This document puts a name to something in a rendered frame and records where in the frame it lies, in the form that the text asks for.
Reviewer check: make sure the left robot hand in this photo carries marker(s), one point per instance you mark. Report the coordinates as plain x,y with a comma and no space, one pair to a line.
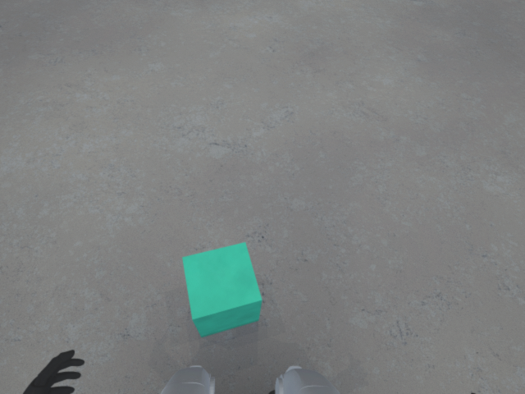
50,375

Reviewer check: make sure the right robot shin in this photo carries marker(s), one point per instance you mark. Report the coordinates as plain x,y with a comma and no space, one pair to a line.
293,367

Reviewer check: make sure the carton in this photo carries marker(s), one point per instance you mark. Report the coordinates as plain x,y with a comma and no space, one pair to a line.
222,288

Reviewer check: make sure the left robot thigh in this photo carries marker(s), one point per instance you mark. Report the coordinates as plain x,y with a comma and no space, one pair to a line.
192,380

